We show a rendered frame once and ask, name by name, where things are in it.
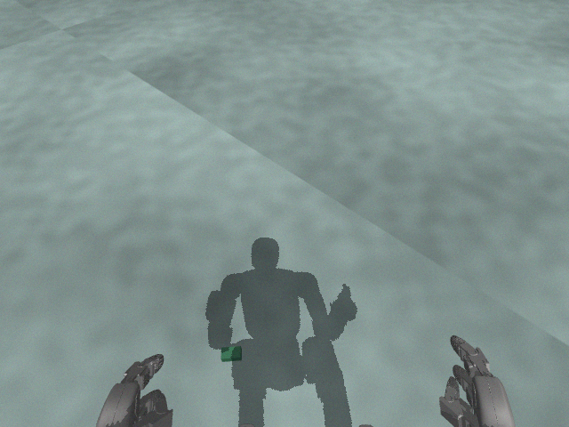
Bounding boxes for left robot hand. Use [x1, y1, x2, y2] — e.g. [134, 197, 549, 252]
[96, 354, 173, 427]

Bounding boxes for right robot hand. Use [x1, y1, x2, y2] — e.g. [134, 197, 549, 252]
[439, 335, 516, 427]

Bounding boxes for small box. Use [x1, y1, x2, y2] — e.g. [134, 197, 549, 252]
[220, 346, 242, 362]

